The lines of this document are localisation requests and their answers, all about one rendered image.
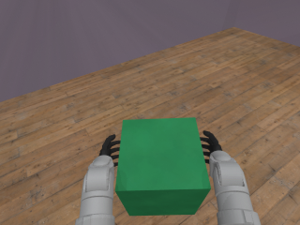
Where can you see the right robot forearm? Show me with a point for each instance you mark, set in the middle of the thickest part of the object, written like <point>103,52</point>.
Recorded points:
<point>231,189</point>

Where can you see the left robot hand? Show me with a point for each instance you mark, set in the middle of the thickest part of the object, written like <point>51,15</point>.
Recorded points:
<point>106,148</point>

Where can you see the right robot hand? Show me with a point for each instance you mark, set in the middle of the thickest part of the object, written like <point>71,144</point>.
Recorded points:
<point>214,145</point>

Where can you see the left robot forearm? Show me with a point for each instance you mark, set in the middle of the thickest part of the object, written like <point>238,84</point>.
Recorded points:
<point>97,193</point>

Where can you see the carton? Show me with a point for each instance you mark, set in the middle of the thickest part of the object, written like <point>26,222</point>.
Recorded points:
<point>161,168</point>

